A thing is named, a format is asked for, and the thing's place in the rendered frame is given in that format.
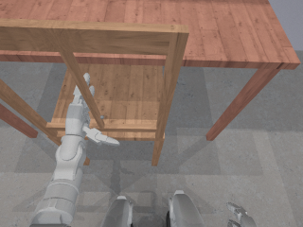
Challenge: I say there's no table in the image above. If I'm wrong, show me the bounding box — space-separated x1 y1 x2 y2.
0 0 301 141

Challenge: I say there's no right robot thigh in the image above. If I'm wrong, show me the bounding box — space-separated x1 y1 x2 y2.
169 194 206 227

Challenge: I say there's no right robot shin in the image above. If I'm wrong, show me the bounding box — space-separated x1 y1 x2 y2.
170 190 185 227

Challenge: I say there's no robot right hand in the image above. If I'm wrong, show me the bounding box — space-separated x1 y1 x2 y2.
226 202 258 227

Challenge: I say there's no chair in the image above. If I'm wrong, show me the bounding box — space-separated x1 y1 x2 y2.
0 18 189 166

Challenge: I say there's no robot left hand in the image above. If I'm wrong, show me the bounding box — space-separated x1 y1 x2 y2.
65 73 120 147

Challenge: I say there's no robot left forearm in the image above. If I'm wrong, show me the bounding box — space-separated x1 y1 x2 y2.
27 134 86 227

